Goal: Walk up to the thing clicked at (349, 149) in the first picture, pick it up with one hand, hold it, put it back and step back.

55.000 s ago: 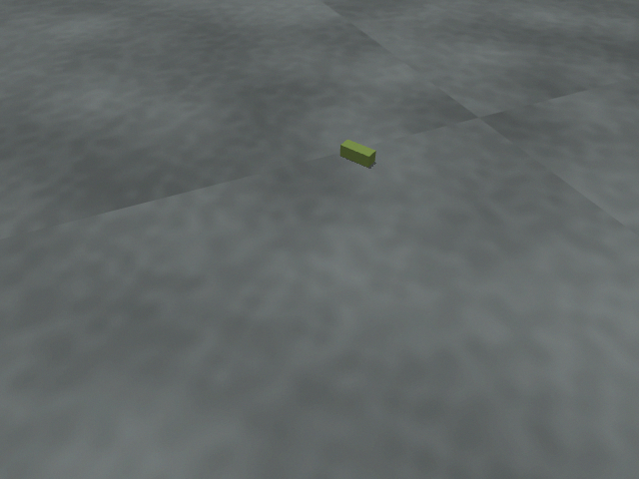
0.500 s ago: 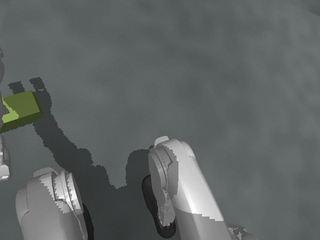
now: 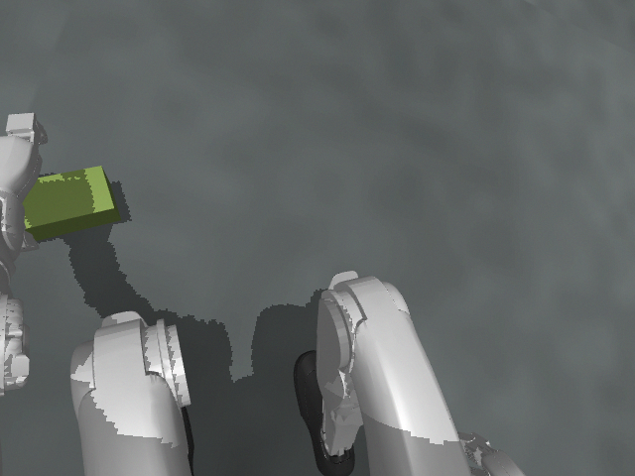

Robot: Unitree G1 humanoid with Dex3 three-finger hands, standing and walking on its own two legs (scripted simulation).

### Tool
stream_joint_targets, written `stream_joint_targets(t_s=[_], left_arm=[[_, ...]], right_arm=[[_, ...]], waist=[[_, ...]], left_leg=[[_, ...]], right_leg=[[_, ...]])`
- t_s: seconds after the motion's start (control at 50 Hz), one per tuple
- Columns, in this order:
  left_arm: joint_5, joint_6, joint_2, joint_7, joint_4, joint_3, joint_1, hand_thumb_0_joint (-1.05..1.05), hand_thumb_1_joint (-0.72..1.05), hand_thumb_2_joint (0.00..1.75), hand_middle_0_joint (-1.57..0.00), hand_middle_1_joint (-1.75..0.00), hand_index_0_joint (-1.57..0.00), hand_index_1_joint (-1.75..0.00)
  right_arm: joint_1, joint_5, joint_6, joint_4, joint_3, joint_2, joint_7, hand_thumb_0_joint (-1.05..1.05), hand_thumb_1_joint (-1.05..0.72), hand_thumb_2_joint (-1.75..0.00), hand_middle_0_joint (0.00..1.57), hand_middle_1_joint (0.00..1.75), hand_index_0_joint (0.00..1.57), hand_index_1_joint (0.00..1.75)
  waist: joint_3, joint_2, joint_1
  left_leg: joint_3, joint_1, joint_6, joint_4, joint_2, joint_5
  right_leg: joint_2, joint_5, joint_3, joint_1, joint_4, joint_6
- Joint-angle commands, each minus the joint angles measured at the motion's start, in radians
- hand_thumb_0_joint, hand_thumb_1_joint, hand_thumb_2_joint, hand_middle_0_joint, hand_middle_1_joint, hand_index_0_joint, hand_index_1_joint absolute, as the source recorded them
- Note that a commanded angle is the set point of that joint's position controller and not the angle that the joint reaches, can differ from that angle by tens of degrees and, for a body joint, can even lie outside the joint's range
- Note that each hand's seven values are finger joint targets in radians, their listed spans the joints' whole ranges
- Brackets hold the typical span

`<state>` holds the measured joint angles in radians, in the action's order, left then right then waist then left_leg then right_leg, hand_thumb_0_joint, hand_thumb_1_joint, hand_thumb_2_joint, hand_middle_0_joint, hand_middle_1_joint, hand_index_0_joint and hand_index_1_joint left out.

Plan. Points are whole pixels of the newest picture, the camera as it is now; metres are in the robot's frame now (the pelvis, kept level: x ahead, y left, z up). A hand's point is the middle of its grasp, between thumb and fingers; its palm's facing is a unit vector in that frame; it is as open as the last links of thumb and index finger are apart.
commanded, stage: rest palm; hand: left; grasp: from above
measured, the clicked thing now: (45, 208) +0.49 +0.29 -0.29
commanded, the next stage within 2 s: close in 1.32 s
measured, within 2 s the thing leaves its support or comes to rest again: neither
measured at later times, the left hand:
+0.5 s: hand (45, 203) +0.48 +0.28 -0.24, palm faces -0.45 -0.12 -0.89, open 14.2 cm
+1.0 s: hand (43, 213) +0.47 +0.29 -0.26, palm faces -0.45 -0.15 -0.88, open 14.0 cm
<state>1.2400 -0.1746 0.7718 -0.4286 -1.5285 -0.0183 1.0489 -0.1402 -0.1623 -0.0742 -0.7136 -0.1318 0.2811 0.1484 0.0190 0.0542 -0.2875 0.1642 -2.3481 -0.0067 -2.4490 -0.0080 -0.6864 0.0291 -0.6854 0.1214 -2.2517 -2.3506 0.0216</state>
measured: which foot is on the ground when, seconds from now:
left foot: down 0.00-1.00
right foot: down 0.00-1.00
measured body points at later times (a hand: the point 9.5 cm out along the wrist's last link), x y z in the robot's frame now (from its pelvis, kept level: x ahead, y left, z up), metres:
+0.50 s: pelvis +0.00 +0.00 -0.02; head +0.28 +0.09 +0.32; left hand +0.50 +0.28 -0.19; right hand +0.00 -0.25 -0.08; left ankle +0.07 +0.13 -0.29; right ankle +0.10 -0.12 -0.29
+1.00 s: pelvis +0.00 +0.01 -0.02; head +0.28 +0.12 +0.32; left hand +0.49 +0.29 -0.21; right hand +0.04 -0.25 -0.07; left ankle +0.07 +0.13 -0.29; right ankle +0.10 -0.12 -0.29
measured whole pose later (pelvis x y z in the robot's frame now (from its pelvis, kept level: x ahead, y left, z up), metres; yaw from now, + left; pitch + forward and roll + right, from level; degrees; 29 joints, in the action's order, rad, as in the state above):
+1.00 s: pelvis +0.00 +0.01 -0.02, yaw -5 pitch +29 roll -14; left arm 1.26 -0.17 0.97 -0.59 -1.77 -0.09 1.12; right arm -0.10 -0.25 -0.24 -0.65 -0.29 0.33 0.25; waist -0.13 0.14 -0.39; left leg 0.24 -2.35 0.00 -2.54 -0.02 -0.72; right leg 0.07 -0.67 0.18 -2.24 -2.38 0.05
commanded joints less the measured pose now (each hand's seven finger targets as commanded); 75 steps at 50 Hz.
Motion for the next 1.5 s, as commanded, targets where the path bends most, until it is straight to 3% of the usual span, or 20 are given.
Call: stream_joint_targets(t_s=[0.0,0.08,0.14,0.38,0.54,0.6,0.66,0.68,0.74,0.78,0.84,0.94,1.0,1.1,1.32,1.34,1.36,1.38,1.42,1.48], left_arm=[[0.024,0.037,0.208,-0.086,-0.056,-0.027,0.340,0.00,-0.56,1.08,-0.08,-0.99,-0.05,-1.02],[0.019,0.041,0.267,-0.100,-0.039,-0.057,0.395,0.00,-0.54,1.03,-0.08,-0.99,-0.06,-1.01],[0.023,0.035,0.275,-0.110,-0.089,-0.056,0.395,0.00,-0.54,1.00,-0.07,-0.99,-0.06,-1.00],[-0.005,0.011,0.401,-0.159,-0.043,-0.102,0.348,0.00,-0.53,1.00,-0.08,-0.96,-0.06,-0.97],[-0.008,0.014,0.365,-0.167,-0.104,-0.077,0.317,0.00,-0.52,1.01,-0.09,-0.97,-0.07,-0.98],[-0.007,0.008,0.392,-0.176,-0.044,-0.088,0.331,0.00,-0.53,1.01,-0.09,-0.96,-0.07,-0.97],[0.006,0.008,0.367,-0.182,-0.088,-0.069,0.328,0.00,-0.53,1.01,-0.08,-0.98,-0.07,-0.99],[0.002,0.011,0.404,-0.186,-0.115,-0.110,0.308,0.00,-0.52,1.01,-0.08,-0.98,-0.07,-0.99],[0.003,0.008,0.347,-0.182,-0.119,-0.054,0.337,0.00,-0.51,1.03,-0.10,-0.99,-0.08,-1.00],[0.001,0.004,0.429,-0.199,-0.090,-0.107,0.326,0.00,-0.52,1.03,-0.09,-1.00,-0.08,-1.01],[0.011,0.006,0.344,-0.199,-0.152,-0.054,0.314,0.00,-0.52,1.00,-0.08,-1.00,-0.07,-1.01],[0.006,0.004,0.401,-0.212,-0.145,-0.088,0.340,0.00,-0.50,1.01,-0.10,-1.01,-0.09,-1.02],[0.013,0.006,0.380,-0.211,-0.169,-0.063,0.318,0.00,-0.50,1.00,-0.09,-1.02,-0.08,-1.03],[0.006,0.003,0.427,-0.227,-0.139,-0.091,0.333,0.00,-0.51,1.01,-0.08,-1.04,-0.08,-1.04],[-0.015,0.020,0.424,-0.246,-0.147,-0.064,0.312,0.00,-0.46,1.01,-0.11,-1.07,-0.11,-1.07],[-0.022,0.023,0.451,-0.248,-0.155,-0.098,0.294,0.00,-0.45,0.99,-0.10,-1.06,-0.11,-1.06],[-0.023,0.025,0.397,-0.238,-0.164,-0.053,0.303,0.00,-0.44,0.98,-0.11,-1.06,-0.12,-1.05],[-0.033,0.025,0.438,-0.240,-0.171,-0.090,0.291,0.00,-0.44,0.97,-0.11,-1.04,-0.12,-1.03],[-0.032,0.023,0.417,-0.233,-0.136,-0.061,0.312,0.00,-0.41,0.92,-0.12,-1.03,-0.14,-1.01],[-0.026,0.021,0.467,-0.229,-0.123,-0.102,0.299,0.00,-0.38,0.86,-0.15,-0.98,-0.17,-0.97]], right_arm=[[-0.247,-0.013,-0.015,-0.018,0.047,0.273,-0.008,0.00,-0.89,-0.90,0.20,0.30,0.20,0.30],[-0.223,-0.020,-0.035,0.008,0.024,0.282,-0.005,0.00,-0.88,-0.90,0.20,0.30,0.20,0.30],[-0.221,-0.028,-0.056,0.020,0.009,0.296,0.002,0.00,-0.88,-0.89,0.20,0.30,0.20,0.30],[-0.220,-0.052,-0.106,0.032,-0.037,0.325,0.027,0.00,-0.88,-0.89,0.20,0.30,0.20,0.30],[-0.212,-0.067,-0.127,0.026,-0.050,0.341,0.063,0.00,-0.89,-0.90,0.20,0.30,0.20,0.30],[-0.208,-0.067,-0.129,0.027,-0.055,0.341,0.067,0.00,-0.89,-0.90,0.20,0.30,0.20,0.30],[-0.199,-0.072,-0.142,0.033,-0.062,0.350,0.079,0.00,-0.89,-0.90,0.20,0.30,0.20,0.30],[-0.206,-0.074,-0.142,0.028,-0.053,0.365,0.079,0.00,-0.89,-0.90,0.20,0.30,0.20,0.30],[-0.190,-0.072,-0.153,0.029,-0.060,0.355,0.088,0.00,-0.89,-0.90,0.20,0.30,0.20,0.30],[-0.187,-0.072,-0.151,0.029,-0.059,0.372,0.085,0.00,-0.89,-0.90,0.20,0.30,0.20,0.30],[-0.167,-0.078,-0.160,0.039,-0.063,0.362,0.094,0.00,-0.89,-0.90,0.20,0.30,0.20,0.30],[-0.166,-0.077,-0.165,0.037,-0.063,0.380,0.095,0.00,-0.89,-0.90,0.20,0.30,0.20,0.30],[-0.161,-0.079,-0.170,0.045,-0.069,0.381,0.097,0.00,-0.90,-0.90,0.20,0.30,0.20,0.30],[-0.165,-0.081,-0.179,0.034,-0.079,0.385,0.101,0.00,-0.90,-0.90,0.20,0.30,0.20,0.30],[-0.160,-0.084,-0.181,0.047,-0.097,0.392,0.110,0.00,-0.90,-0.90,0.20,0.30,0.20,0.30],[-0.167,-0.083,-0.182,0.051,-0.094,0.403,0.110,0.00,-0.90,-0.90,0.20,0.30,0.20,0.30],[-0.171,-0.085,-0.181,0.051,-0.099,0.388,0.112,0.00,-0.90,-0.90,0.20,0.30,0.20,0.30],[-0.163,-0.084,-0.184,0.049,-0.095,0.401,0.111,0.00,-0.90,-0.90,0.20,0.30,0.20,0.30],[-0.162,-0.084,-0.186,0.058,-0.100,0.389,0.112,0.00,-0.89,-0.90,0.20,0.30,0.20,0.30],[-0.161,-0.079,-0.189,0.063,-0.094,0.408,0.112,0.00,-0.89,-0.90,0.20,0.30,0.20,0.30]], waist=[[0.499,-0.357,-0.064],[0.605,-0.393,-0.069],[0.566,-0.358,-0.103],[0.591,-0.435,-0.091],[0.507,-0.437,-0.126],[0.541,-0.499,-0.100],[0.506,-0.465,-0.134],[0.502,-0.445,-0.136],[0.460,-0.449,-0.148],[0.525,-0.468,-0.120],[0.452,-0.443,-0.156],[0.435,-0.439,-0.151],[0.403,-0.430,-0.166],[0.477,-0.474,-0.152],[0.459,-0.467,-0.159],[0.468,-0.458,-0.151],[0.425,-0.447,-0.171],[0.439,-0.433,-0.162],[0.423,-0.459,-0.163],[0.453,-0.463,-0.153]], left_leg=[[-0.087,0.450,0.031,0.237,-0.005,0.149],[-0.077,0.511,0.029,0.226,-0.010,0.185],[-0.077,0.464,0.037,0.205,-0.011,0.157],[-0.063,0.476,0.030,0.170,-0.026,0.191],[-0.035,0.476,0.022,0.159,-0.035,0.212],[-0.035,0.510,0.015,0.178,-0.035,0.236],[-0.028,0.497,0.017,0.162,-0.036,0.237],[-0.024,0.494,0.019,0.161,-0.038,0.232],[-0.023,0.480,0.018,0.160,-0.039,0.201],[-0.018,0.510,0.015,0.171,-0.041,0.220],[-0.017,0.484,0.015,0.161,-0.043,0.186],[-0.003,0.469,0.015,0.172,-0.045,0.159],[-0.010,0.461,0.016,0.168,-0.044,0.153],[0.006,0.521,0.006,0.164,-0.051,0.206],[-0.001,0.489,0.010,0.155,-0.055,0.231],[0.005,0.489,0.011,0.161,-0.055,0.228],[-0.003,0.472,0.014,0.154,-0.055,0.217],[0.005,0.470,0.015,0.157,-0.055,0.200],[0.003,0.478,0.014,0.161,-0.054,0.197],[0.012,0.502,0.009,0.174,-0.055,0.210]], right_leg=[[0.039,0.220,0.077,0.253,0.233,-0.055],[0.043,0.245,0.082,0.310,0.206,-0.055],[0.044,0.230,0.085,0.314,0.207,-0.048],[0.057,0.270,0.101,0.384,0.188,-0.044],[0.065,0.294,0.132,0.351,0.165,-0.045],[0.070,0.305,0.128,0.378,0.174,-0.050],[0.071,0.319,0.137,0.371,0.164,-0.045],[0.069,0.314,0.141,0.373,0.166,-0.043],[0.071,0.291,0.140,0.345,0.167,-0.044],[0.074,0.300,0.142,0.392,0.177,-0.045],[0.073,0.280,0.148,0.350,0.165,-0.043],[0.071,0.255,0.152,0.337,0.172,-0.042],[0.074,0.255,0.150,0.346,0.176,-0.040],[0.072,0.301,0.158,0.369,0.159,-0.040],[0.088,0.335,0.155,0.416,0.177,-0.038],[0.085,0.324,0.160,0.415,0.182,-0.037],[0.088,0.322,0.153,0.415,0.186,-0.037],[0.084,0.303,0.161,0.398,0.187,-0.034],[0.086,0.299,0.156,0.405,0.189,-0.038],[0.082,0.300,0.160,0.412,0.178,-0.040]])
